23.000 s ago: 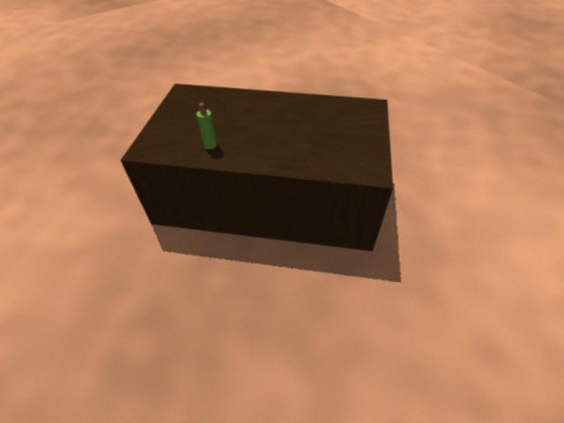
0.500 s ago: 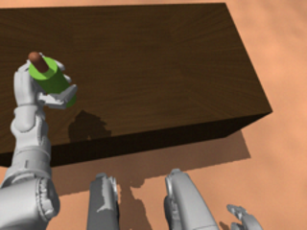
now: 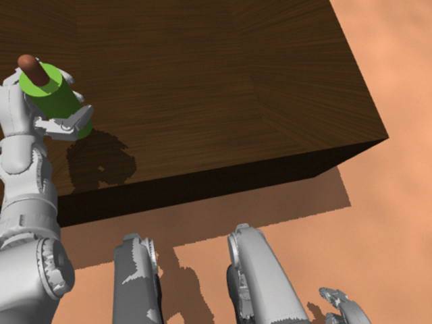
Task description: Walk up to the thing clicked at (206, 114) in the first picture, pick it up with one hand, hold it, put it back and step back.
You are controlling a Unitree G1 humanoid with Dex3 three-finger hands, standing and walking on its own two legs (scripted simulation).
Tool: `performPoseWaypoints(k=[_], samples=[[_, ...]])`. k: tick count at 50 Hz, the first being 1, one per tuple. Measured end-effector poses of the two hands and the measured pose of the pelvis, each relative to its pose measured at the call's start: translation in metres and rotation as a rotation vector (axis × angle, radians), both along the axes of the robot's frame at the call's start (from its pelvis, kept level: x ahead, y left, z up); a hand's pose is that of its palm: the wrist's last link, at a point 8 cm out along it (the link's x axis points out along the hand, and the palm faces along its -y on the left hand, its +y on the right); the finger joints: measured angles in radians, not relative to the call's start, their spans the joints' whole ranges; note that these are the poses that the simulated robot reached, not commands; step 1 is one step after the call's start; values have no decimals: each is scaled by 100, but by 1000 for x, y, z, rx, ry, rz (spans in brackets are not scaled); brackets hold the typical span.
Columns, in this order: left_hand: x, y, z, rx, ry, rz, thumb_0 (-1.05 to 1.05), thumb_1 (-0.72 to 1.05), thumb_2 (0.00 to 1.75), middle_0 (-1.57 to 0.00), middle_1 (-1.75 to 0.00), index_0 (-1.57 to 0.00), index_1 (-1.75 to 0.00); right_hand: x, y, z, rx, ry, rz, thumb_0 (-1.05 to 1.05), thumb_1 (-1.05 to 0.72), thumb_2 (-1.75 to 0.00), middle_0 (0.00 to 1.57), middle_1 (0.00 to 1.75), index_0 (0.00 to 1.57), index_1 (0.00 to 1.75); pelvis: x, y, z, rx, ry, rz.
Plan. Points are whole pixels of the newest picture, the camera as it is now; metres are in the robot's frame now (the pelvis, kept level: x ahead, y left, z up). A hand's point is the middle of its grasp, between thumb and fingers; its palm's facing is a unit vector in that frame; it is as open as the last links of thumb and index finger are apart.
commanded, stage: lower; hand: left
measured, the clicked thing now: (56, 99) +0.49 +0.22 +0.01
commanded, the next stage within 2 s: loosen in 0.66 s
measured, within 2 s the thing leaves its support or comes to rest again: rests again in 0.56 s
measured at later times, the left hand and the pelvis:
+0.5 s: hand (75, 116) +0.50 +0.22 -0.06, palm faces +0.10 -0.99 -0.06, open 8.0 cm; pelvis -0.02 +0.00 -0.05, yaw -1 degrees
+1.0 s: hand (79, 119) +0.50 +0.22 -0.07, palm faces +0.11 -0.99 -0.02, open 8.0 cm; pelvis -0.02 +0.00 -0.07, yaw -1 degrees
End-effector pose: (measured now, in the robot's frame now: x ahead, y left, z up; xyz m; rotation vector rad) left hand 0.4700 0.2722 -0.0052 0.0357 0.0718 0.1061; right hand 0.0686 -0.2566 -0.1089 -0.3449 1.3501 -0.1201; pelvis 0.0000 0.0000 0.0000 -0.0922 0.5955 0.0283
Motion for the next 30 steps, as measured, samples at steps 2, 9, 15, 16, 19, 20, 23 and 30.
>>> performPoseWaypoints(k=[2, 9, 15, 16, 19, 20, 23, 30], samples=[[0, 0, -7, 1, -2, -5, -1, -24, 112, -83, -117, -89, -119, -1, -1, -6, -2, 4, 3, 0, -92, -91, 21, 30, 20, 30, -1, 0, -6, -1, 5, -2], [0, -1, -27, 3, -13, -3, -1, -24, 112, -83, -118, -89, -120, -5, 0, -26, -4, 16, 7, 0, -92, -91, 21, 30, 20, 30, -7, 0, -25, -3, 10, -7], [1, -1, -35, 16, -10, -6, -1, -25, 113, -83, -118, -89, -120, -9, 2, -39, 1, 16, -1, 0, -93, -91, 21, 30, 20, 30, -12, 1, -36, -5, 12, -9], [2, -1, -36, 16, -8, -6, -1, -25, 113, -83, -118, -89, -120, -9, 3, -41, 2, 17, -1, 0, -93, -91, 21, 30, 20, 30, -12, 1, -38, -5, 12, -10], [3, -1, -39, 9, -9, -4, -1, -25, 113, -83, -118, -89, -120, -12, 4, -46, 3, 16, -3, 0, -92, -91, 21, 30, 20, 30, -13, 1, -43, -5, 13, -12], [3, -1, -40, 8, -9, -3, -1, -25, 113, -83, -118, -89, -120, -12, 4, -47, 3, 16, -3, 0, -92, -91, 21, 30, 20, 30, -14, 1, -44, -5, 12, -12], [4, -1, -44, 15, -8, -6, -1, -25, 113, -83, -118, -89, -120, -15, 3, -51, 1, 19, -5, 0, -92, -91, 21, 30, 20, 30, -15, 1, -49, -5, 13, -13], [4, -3, -55, 25, -2, -12, -1, -25, 113, -83, -118, -89, -120, -21, 0, -61, -6, 32, -9, 0, -92, -91, 21, 30, 20, 30, -17, 0, -59, -3, 15, -14]])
